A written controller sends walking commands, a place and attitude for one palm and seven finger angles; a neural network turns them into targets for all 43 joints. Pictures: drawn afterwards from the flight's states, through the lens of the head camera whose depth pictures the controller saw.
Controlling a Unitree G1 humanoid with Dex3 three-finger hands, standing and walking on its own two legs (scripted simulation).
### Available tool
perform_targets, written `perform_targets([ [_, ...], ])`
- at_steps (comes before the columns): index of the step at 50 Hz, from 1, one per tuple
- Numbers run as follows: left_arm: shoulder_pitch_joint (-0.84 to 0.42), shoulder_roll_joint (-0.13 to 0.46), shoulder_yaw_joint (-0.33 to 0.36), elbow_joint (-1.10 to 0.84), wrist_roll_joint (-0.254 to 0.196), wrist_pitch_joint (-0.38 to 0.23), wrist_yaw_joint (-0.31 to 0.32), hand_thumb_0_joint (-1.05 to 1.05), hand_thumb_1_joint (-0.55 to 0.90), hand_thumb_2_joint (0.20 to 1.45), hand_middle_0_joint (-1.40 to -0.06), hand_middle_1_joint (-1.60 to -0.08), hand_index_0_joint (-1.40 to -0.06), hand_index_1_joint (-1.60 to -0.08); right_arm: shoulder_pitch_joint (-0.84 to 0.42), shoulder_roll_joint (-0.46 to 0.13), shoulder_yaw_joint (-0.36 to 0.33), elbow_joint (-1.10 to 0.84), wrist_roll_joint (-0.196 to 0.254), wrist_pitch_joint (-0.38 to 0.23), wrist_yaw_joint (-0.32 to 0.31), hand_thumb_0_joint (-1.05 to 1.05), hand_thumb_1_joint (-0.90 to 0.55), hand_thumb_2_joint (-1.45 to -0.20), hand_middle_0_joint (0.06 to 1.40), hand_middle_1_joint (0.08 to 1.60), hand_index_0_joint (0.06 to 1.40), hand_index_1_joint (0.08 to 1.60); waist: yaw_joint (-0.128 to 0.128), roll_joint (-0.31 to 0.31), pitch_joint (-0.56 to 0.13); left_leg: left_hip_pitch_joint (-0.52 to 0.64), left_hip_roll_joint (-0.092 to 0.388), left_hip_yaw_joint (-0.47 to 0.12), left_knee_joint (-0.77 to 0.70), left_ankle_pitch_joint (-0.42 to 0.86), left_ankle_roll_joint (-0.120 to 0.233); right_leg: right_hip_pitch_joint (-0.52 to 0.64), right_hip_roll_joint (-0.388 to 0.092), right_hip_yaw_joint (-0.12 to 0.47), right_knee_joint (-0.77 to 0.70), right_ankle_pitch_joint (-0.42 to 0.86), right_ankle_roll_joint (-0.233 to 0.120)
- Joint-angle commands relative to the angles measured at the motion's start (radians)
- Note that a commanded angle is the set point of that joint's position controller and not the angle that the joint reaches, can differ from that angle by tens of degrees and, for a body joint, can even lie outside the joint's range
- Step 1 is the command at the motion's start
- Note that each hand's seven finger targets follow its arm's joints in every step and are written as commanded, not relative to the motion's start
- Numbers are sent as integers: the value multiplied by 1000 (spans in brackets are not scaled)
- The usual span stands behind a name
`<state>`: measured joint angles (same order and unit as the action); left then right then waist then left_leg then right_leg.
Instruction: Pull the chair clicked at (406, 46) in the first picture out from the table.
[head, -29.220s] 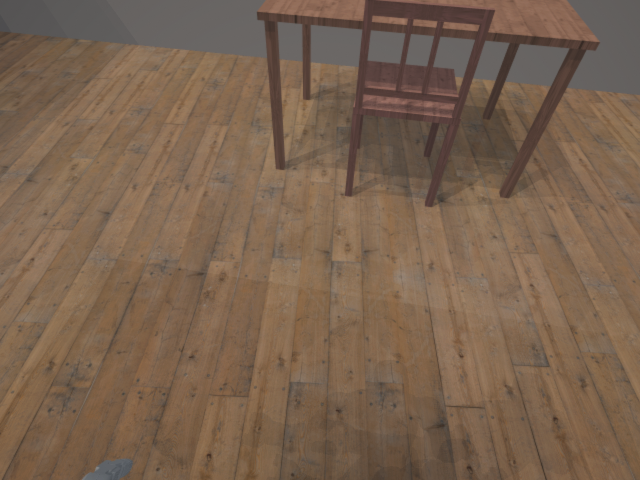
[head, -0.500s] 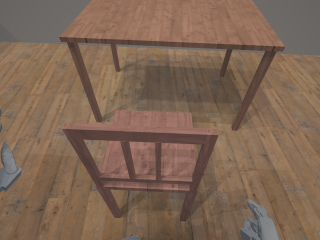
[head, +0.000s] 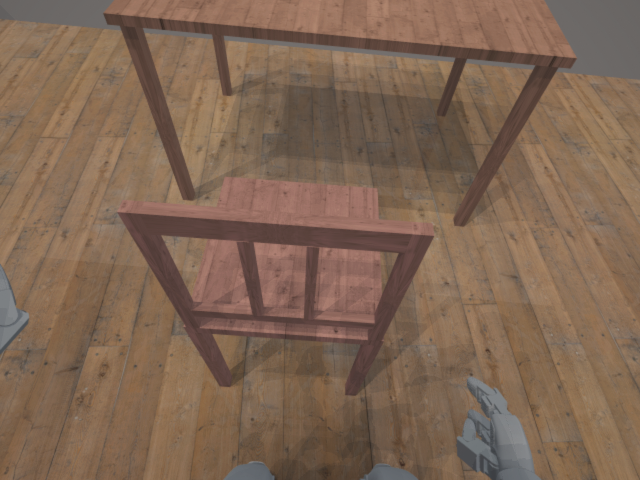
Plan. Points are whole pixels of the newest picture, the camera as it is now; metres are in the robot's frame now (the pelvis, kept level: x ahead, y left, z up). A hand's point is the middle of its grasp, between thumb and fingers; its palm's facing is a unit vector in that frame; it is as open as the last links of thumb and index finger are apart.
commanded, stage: step back with the hand held close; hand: left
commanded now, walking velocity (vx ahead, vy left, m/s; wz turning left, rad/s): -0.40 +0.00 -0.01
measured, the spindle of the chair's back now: (252, 278) +0.41 +0.13 -0.09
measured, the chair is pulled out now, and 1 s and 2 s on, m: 0.57 0.57 0.57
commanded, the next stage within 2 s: stop stepping back and stand still in 0.24 s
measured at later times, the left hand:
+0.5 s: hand out of the picture +0.09 +0.24 +0.16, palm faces +0.42 -0.81 -0.42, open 7.5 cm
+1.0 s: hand out of the picture +0.04 +0.24 +0.18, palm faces +0.42 -0.79 -0.45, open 7.5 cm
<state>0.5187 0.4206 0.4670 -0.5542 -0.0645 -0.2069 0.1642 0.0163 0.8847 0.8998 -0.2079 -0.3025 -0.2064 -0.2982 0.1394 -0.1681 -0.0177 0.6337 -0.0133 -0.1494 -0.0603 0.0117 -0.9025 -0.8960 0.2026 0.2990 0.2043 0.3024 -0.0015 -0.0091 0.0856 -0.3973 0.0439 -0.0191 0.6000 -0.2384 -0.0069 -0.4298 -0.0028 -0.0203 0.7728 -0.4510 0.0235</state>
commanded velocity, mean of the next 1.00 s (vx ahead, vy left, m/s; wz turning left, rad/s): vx -0.01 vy -0.01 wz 0.00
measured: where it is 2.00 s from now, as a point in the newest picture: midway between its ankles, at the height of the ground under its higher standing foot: outside the picture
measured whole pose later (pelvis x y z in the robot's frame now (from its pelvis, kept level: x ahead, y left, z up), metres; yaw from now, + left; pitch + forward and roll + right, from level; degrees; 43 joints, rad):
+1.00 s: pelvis -0.15 -0.01 +0.01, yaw +3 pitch -1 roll -2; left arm 0.60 0.43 0.41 -0.57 -0.02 -0.19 0.16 0.02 0.88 0.90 -0.21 -0.30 -0.21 -0.30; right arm 0.32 -0.20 -0.03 0.64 0.01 -0.14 -0.05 0.01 -0.90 -0.90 0.20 0.30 0.20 0.30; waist -0.05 -0.02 -0.01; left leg -0.20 0.01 0.02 0.53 -0.31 0.04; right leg -0.37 0.00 -0.07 0.78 -0.41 0.00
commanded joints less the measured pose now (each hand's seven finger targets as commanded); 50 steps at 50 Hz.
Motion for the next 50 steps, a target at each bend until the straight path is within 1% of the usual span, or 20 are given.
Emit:
perform_targets([
  [1,73,177,125,-373,-3,-108,1,0,900,900,-200,-300,-200,-300,-1,-162,-69,-126,4,-65,19,0,-900,-900,200,300,200,300,13,303,-286,260,228,-167,-78,718,98,120,-35,8,-212,175,-36],
  [6,161,242,238,-235,-2,-120,-14,0,900,900,-200,-300,-200,-300,-28,-143,-57,-122,10,-47,10,0,-900,-900,200,300,200,300,13,127,-258,74,127,-91,29,187,39,272,-86,-33,-446,481,-45],
  [8,148,215,191,-162,-13,-112,-15,0,900,900,-200,-300,-200,-300,6,-145,-94,-139,35,-24,5,0,-900,-900,200,300,200,300,-5,-255,-305,2,-53,12,337,-191,-41,187,-349,280,-442,665,-201],
  [10,185,179,165,-68,-22,-76,1,0,900,900,-200,-300,-200,-300,-30,-126,-92,-132,39,1,-2,0,-900,-900,200,300,200,300,5,-200,-269,-74,-15,-109,559,-321,-32,171,-435,273,-448,623,-267],
  [13,160,165,154,-42,1,-51,33,0,900,900,-200,-300,-200,-300,-98,-85,-28,-148,30,28,-24,0,-900,-900,200,300,200,300,-5,-123,-221,-60,3,-59,225,-279,-28,216,-275,91,-321,726,-153],
  [16,90,188,125,-155,4,-74,43,0,900,900,-200,-300,-200,-300,-57,-116,-32,-143,25,24,-48,0,-900,-900,200,300,200,300,-13,-131,-210,80,-11,37,-240,-23,-6,246,-185,38,-221,625,-66],
  [19,53,197,98,-337,6,-93,41,0,900,900,-200,-300,-200,-300,-20,-160,-77,-160,22,-14,-39,0,-900,-900,200,300,200,300,0,217,-258,325,315,-225,-227,550,137,-37,-41,6,63,-41,9],
  [21,43,208,107,-371,2,-79,37,0,900,900,-200,-300,-200,-300,-28,-148,-58,-156,-1,-40,-22,0,-900,-900,200,300,200,300,-13,370,-229,134,320,-253,-242,364,186,-22,-45,66,250,-91,13],
  [24,-26,229,118,-418,6,-65,38,0,900,900,-200,-300,-200,-300,-7,-162,-61,-139,31,-53,7,0,-900,-900,200,300,200,300,0,322,-169,94,207,-87,-197,152,118,90,-39,7,-7,-3,9],
  [26,23,205,119,-317,15,-62,36,0,900,900,-200,-300,-200,-300,19,-173,-55,-145,37,-51,13,0,-900,-900,200,300,200,300,-8,311,-154,35,138,-84,-169,-125,86,202,-9,-40,-214,75,-2],
  [30,28,193,138,-31,19,-48,14,0,900,900,-200,-300,-200,-300,33,-152,-32,-141,37,-4,15,0,-900,-900,200,300,200,300,-26,103,-110,-107,17,-16,20,-366,46,285,-57,-4,-389,147,-37],
  [32,11,180,107,9,15,-24,-1,0,900,900,-200,-300,-200,-300,48,-169,-70,-162,48,26,9,0,-900,-900,200,300,200,300,-15,-282,-53,-13,-87,50,367,-317,7,-56,-225,353,-609,-379,-137],
  [33,-5,166,71,17,7,-13,-9,0,900,900,-200,-300,-200,-300,48,-179,-75,-165,52,34,10,0,-900,-900,200,300,200,300,-24,-356,-13,35,-83,21,535,-234,9,-179,-312,424,-679,-395,-180],
  [37,-62,144,35,43,23,-5,-2,0,900,900,-200,-300,-200,-300,0,-137,-18,-152,38,46,5,0,-900,-900,200,300,200,300,-36,-175,-70,88,-28,39,208,-204,43,-77,-225,133,-515,-213,-119],
  [40,-138,181,38,-127,42,-37,23,0,900,900,-200,-300,-200,-300,6,-154,-25,-155,22,1,-22,0,-900,-900,200,300,200,300,-26,-111,-101,155,-44,66,-153,-207,61,60,-178,97,-428,-195,-97],
  [41,-137,189,42,-191,43,-47,29,0,900,900,-200,-300,-200,-300,18,-158,-30,-159,20,-16,-27,0,-900,-900,200,300,200,300,-25,-28,-105,172,-23,21,-269,-200,75,103,-145,82,-336,-128,-83],
  [43,-90,206,70,-325,52,-64,36,0,900,900,-200,-300,-200,-300,21,-177,-51,-174,16,-40,-22,0,-900,-900,200,300,200,300,4,345,-143,281,204,-279,-357,-52,160,-23,-6,-45,16,-33,-31],
  [45,-29,239,110,-324,50,-69,30,0,900,900,-200,-300,-200,-300,9,-131,-43,-155,7,-46,-11,0,-900,-900,200,300,200,300,-25,433,-113,181,244,-387,-396,-73,179,-75,-27,15,214,-41,-30],
  [48,23,221,117,-293,42,-76,24,0,900,900,-200,-300,-200,-300,27,-158,-49,-139,28,-42,16,0,-900,-900,200,300,200,300,-2,273,-103,189,173,-162,-254,213,138,33,-25,-35,-43,37,-25],
  [50,71,193,117,-186,27,-72,19,0,900,900,-200,-300,-200,-300,57,-168,-51,-136,35,-34,12,0,-900,-900,200,300,200,300,-17,208,-107,217,150,-131,-209,295,114,99,7,-76,-237,80,-27],
])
